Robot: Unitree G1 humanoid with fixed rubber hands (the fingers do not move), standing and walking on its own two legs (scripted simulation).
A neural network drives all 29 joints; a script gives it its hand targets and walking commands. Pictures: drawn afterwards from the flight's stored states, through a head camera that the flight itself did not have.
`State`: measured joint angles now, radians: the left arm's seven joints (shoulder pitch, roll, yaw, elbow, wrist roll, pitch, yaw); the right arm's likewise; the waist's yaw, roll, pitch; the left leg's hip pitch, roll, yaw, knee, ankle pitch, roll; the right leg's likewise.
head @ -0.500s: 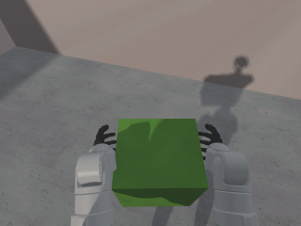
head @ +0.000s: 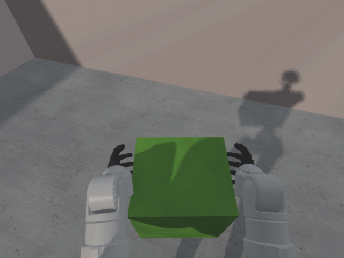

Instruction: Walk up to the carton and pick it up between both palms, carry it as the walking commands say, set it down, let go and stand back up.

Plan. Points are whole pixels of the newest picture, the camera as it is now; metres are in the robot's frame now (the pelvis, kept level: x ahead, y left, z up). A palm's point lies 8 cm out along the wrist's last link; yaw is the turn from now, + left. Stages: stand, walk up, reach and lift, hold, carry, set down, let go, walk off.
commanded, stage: carry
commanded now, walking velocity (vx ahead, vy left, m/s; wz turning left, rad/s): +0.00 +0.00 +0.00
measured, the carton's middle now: (179, 190) +0.31 +0.00 +0.00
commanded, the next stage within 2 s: none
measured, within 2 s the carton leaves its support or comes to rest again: neither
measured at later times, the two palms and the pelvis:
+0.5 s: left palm (100, 196) +0.25 +0.16 +0.09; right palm (239, 192) +0.25 -0.12 +0.09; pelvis -0.04 +0.02 -0.01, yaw +2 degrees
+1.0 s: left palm out of the picture +0.09 +0.23 +0.08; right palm (202, 237) +0.17 -0.04 +0.07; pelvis -0.16 +0.01 -0.01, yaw +16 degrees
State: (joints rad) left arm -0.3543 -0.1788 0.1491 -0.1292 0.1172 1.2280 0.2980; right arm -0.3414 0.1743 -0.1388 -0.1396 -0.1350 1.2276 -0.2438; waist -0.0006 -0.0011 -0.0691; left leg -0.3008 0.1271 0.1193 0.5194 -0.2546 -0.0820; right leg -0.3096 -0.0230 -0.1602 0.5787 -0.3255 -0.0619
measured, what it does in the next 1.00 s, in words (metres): walks backwards, turning left: right foot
